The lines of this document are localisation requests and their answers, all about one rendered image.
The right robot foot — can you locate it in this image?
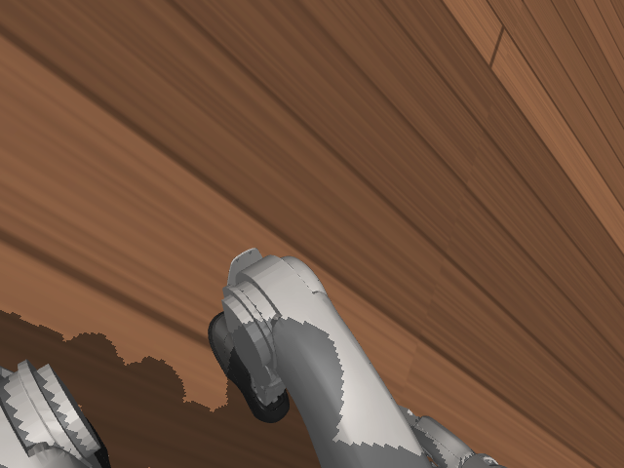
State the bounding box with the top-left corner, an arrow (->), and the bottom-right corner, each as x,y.
208,311 -> 290,423

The left robot foot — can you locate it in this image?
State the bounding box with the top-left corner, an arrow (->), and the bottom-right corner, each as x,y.
85,416 -> 111,468

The right robot hand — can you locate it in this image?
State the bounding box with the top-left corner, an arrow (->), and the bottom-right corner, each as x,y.
398,405 -> 476,468

